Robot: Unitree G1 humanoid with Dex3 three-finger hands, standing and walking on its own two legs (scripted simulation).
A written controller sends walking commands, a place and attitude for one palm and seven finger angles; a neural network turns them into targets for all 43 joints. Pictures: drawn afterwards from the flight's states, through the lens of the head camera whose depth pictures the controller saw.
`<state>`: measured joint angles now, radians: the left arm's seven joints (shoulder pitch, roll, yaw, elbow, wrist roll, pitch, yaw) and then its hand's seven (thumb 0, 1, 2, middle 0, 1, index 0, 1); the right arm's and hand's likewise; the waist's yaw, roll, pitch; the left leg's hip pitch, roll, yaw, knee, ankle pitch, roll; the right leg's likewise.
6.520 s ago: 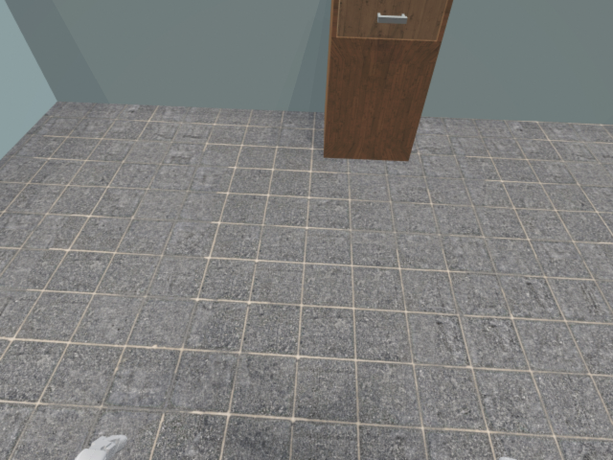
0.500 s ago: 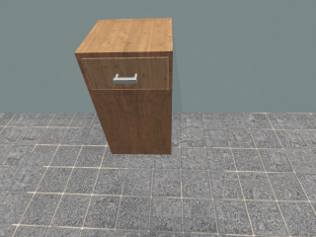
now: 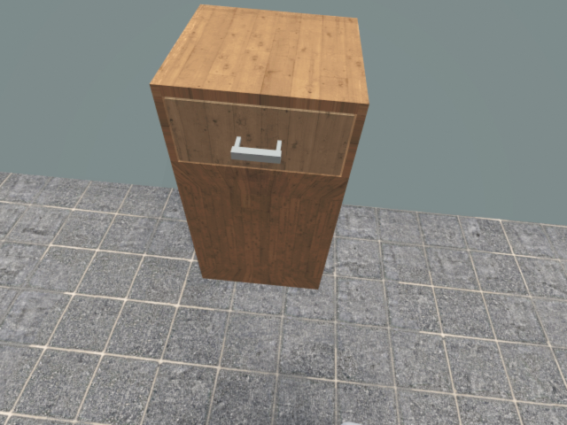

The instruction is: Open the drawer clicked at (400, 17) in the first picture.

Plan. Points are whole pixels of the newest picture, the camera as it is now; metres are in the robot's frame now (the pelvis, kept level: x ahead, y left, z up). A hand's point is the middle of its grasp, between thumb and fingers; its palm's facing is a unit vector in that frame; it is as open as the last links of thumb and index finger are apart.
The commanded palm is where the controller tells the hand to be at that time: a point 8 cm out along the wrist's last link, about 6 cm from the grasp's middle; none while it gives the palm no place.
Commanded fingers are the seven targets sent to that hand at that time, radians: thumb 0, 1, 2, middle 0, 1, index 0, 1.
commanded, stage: take the last steps up to it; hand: left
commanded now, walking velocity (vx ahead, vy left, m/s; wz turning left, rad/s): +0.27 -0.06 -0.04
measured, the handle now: (257, 148) +0.68 +0.12 -0.05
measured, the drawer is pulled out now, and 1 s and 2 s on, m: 0.00 0.00 0.00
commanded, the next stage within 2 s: come to a stop and stand still in 0.28 s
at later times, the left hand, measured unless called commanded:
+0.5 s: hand (225, 357) +0.25 +0.12 -0.16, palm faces +0.03 -0.98 -0.22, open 7.2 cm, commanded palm none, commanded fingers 0.00 0.90 0.90 -0.20 -0.30 -0.20 -0.30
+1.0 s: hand (174, 401) +0.18 +0.19 -0.18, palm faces +0.06 -0.98 -0.20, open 7.4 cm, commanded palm none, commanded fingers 0.00 0.90 0.90 -0.20 -0.30 -0.20 -0.30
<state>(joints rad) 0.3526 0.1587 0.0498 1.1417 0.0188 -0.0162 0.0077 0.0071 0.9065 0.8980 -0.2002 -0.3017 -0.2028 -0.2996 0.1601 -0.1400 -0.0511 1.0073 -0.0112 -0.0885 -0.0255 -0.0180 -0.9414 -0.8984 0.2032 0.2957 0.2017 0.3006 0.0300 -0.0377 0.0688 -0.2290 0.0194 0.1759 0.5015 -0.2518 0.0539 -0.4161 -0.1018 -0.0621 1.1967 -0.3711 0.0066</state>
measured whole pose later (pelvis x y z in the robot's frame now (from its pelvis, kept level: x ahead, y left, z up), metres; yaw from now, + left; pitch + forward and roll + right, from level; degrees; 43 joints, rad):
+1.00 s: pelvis +0.15 -0.01 +0.01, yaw -2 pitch -1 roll -1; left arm 0.24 0.22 0.07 1.05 0.02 0.06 0.02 0.00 0.91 0.90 -0.20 -0.30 -0.20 -0.30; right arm 0.15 -0.13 -0.01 0.99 -0.02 0.01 -0.04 0.00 -0.90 -0.90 0.20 0.30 0.20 0.30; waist 0.03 -0.05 0.04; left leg -0.23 0.02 0.09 0.43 -0.19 0.04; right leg -0.39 -0.01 0.03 1.02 -0.40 0.05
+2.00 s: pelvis +0.16 -0.02 +0.00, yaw -3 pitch -1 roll +1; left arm 0.24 0.15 0.01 1.12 0.01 0.00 0.04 0.00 0.91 0.90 -0.20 -0.30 -0.20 -0.30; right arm 0.16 -0.17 -0.02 1.08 -0.01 0.00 -0.03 -0.01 -0.93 -0.90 0.20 0.30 0.20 0.30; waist 0.02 0.02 0.02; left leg -0.15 0.00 0.10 0.43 -0.26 0.01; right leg -0.14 -0.04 -0.06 0.47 -0.32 0.00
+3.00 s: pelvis +0.11 -0.03 -0.03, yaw -5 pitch +7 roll +2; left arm 0.34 0.26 -0.09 0.12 0.93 -0.01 0.38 0.01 0.66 0.79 -0.21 -0.46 -0.22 -0.46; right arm 0.11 -0.26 -0.04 0.56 -0.03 -0.04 0.00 0.02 -0.91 -0.90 0.20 0.30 0.20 0.30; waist 0.04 -0.01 -0.11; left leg -0.53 0.02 0.14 0.73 -0.32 0.02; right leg -0.55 -0.02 0.02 0.81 -0.39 -0.02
